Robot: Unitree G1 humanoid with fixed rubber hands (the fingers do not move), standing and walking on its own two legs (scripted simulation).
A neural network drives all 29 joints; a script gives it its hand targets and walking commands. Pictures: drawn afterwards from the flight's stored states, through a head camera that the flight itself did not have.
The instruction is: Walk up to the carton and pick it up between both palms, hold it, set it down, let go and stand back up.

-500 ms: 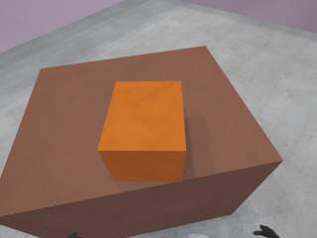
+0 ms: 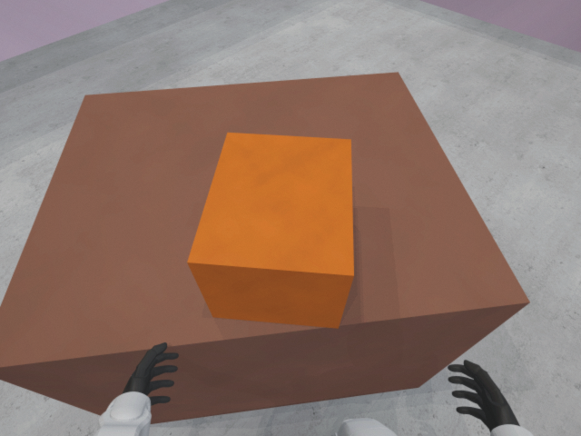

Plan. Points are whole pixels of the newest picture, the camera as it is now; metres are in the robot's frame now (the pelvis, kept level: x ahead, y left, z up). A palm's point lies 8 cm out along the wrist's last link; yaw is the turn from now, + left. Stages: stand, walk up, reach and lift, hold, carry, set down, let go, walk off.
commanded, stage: reach and lift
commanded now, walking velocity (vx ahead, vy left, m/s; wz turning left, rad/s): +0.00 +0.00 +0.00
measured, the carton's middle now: (281, 228) +0.42 +0.02 -0.01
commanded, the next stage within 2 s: none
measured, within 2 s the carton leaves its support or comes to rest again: neither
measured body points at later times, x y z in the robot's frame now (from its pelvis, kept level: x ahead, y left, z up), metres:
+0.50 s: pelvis +0.03 +0.01 +0.02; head +0.03 +0.03 +0.47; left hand +0.19 +0.27 -0.05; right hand +0.17 -0.20 -0.06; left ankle -0.01 +0.12 -0.73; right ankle +0.04 -0.12 -0.73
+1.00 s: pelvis +0.03 +0.02 +0.02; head +0.01 +0.04 +0.47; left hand +0.19 +0.27 +0.00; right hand +0.19 -0.17 -0.01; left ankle -0.01 +0.12 -0.73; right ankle +0.04 -0.12 -0.72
